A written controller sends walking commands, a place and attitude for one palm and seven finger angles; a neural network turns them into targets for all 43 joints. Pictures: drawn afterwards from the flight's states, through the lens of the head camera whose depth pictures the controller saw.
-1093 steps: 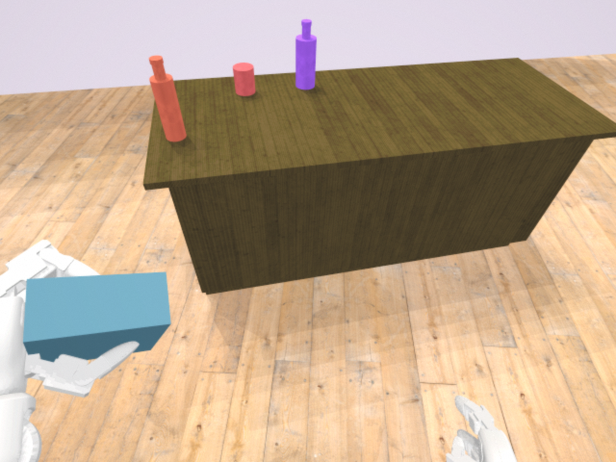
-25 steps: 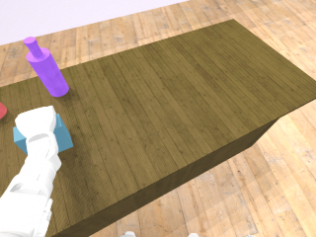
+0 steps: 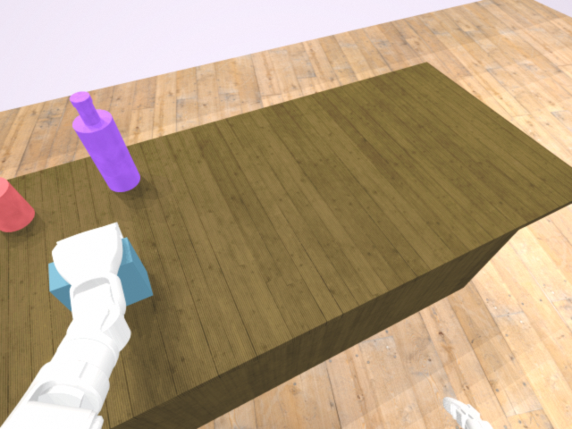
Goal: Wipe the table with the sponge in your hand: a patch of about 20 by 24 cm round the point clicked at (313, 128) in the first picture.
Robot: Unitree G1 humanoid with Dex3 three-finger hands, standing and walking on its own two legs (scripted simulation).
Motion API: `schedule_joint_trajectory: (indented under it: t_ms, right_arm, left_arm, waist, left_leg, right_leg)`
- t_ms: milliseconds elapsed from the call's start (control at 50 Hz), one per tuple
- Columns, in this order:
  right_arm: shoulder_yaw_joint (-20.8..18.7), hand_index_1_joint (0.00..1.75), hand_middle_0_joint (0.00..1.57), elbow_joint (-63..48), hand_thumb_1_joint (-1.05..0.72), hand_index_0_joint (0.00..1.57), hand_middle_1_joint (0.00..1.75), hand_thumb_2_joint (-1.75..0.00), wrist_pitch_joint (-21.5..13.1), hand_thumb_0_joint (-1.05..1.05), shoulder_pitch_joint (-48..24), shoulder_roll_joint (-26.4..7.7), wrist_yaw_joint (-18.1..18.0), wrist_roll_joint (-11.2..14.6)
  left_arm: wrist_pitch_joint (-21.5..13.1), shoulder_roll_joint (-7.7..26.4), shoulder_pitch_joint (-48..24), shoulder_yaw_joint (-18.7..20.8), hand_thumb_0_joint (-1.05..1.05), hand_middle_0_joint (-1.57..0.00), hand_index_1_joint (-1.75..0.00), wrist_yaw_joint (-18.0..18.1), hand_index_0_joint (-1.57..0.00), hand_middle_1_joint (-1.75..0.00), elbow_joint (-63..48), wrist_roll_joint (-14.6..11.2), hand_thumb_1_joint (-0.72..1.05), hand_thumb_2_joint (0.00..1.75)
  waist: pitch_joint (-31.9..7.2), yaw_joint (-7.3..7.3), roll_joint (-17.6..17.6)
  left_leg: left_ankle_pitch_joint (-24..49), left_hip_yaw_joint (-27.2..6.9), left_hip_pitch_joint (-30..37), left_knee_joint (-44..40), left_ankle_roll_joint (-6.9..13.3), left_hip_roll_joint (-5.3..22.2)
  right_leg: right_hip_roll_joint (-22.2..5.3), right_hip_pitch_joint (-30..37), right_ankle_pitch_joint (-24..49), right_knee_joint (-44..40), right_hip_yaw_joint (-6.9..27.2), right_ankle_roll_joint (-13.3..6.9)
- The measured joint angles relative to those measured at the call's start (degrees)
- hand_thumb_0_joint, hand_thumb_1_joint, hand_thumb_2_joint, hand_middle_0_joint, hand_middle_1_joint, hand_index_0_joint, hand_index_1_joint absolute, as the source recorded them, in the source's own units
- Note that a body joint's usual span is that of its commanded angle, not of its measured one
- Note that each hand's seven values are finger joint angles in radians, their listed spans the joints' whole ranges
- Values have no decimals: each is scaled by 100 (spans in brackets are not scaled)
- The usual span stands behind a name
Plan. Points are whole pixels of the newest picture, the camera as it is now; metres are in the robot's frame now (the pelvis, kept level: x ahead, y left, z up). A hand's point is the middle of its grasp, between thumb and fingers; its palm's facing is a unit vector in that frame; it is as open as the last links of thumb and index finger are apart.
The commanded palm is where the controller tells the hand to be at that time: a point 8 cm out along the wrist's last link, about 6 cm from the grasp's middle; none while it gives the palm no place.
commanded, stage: wipe back along the middle lane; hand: left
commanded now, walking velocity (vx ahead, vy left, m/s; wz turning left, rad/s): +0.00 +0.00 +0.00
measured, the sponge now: (108, 285) +0.33 +0.32 -0.05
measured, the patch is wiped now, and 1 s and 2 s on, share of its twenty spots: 0.60 0.80 0.80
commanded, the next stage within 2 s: slide across to the third lane in 1.38 s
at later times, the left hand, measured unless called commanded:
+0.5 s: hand (109, 303) +0.29 +0.29 -0.02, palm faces -0.06 +0.00 -1.00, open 9.4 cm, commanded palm +0.24 +0.25 +0.00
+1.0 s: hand (117, 326) +0.26 +0.26 -0.02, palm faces -0.08 -0.01 -1.00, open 9.4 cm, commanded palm +0.22 +0.24 +0.00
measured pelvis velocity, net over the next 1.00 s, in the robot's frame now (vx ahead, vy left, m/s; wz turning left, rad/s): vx -0.01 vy -0.02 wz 0.01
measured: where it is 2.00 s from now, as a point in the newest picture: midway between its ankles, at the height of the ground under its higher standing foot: outside the picture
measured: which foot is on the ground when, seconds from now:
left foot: down 0.00-1.00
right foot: down 0.00-1.00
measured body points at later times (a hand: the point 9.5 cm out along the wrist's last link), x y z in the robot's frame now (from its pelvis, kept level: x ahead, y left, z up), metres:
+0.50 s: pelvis +0.00 +0.00 +0.00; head +0.02 -0.01 +0.45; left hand +0.29 +0.28 +0.04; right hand +0.18 -0.23 -0.10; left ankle -0.02 +0.13 -0.71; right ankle +0.00 -0.15 -0.71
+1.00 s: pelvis -0.01 -0.02 +0.00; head +0.00 -0.03 +0.45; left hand +0.26 +0.26 +0.03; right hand +0.18 -0.25 -0.10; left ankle -0.02 +0.13 -0.71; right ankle +0.00 -0.15 -0.71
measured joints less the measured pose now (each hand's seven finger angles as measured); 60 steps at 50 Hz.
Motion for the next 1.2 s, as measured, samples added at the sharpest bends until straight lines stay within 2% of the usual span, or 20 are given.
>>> schedule_joint_trajectory:
  t_ms: [280, 620, 840, 1200]
  right_arm:
    - [41, 30, 20, -124, -91, 20, 30, -90, -8, 1, -103, 62, 20, 10]
    - [122, 30, 20, -293, -91, 20, 30, -90, 2, 1, -373, 104, 45, 35]
    - [165, 30, 20, -330, -91, 20, 30, -90, 16, 1, -432, 86, -25, 31]
    - [48, 30, 20, -132, -91, 20, 30, -90, -117, 1, -181, -17, -163, -13]
  left_arm:
    - [359, -274, 755, -244, -1, -73, -151, 32, -73, -145, -896, -5, -43, 111]
    - [789, -629, 1487, -756, 1, -72, -151, 71, -73, -146, -1718, 91, -42, 110]
    - [779, -692, 1753, -776, 2, -72, -151, 46, -73, -146, -1914, 103, -42, 110]
    - [409, -570, 1471, -376, 0, -75, -149, -21, -75, -143, -1505, 88, -44, 110]
  waist:
    - [-22, 93, 18]
    - [-21, 281, 81]
    - [10, 327, 60]
    - [46, 265, 77]
  left_leg:
    - [-36, 38, 256, -25, 30, -22]
    - [-54, 13, 480, 21, 4, -50]
    - [-5, -5, 579, -13, -64, -29]
    - [97, 7, 310, 17, -149, 37]
  right_leg:
    - [-25, 249, -29, -28, 30, -2]
    - [-53, 443, -108, 112, 3, -29]
    - [-33, 487, -118, 197, -12, -58]
    - [40, 142, -47, 340, 8, -130]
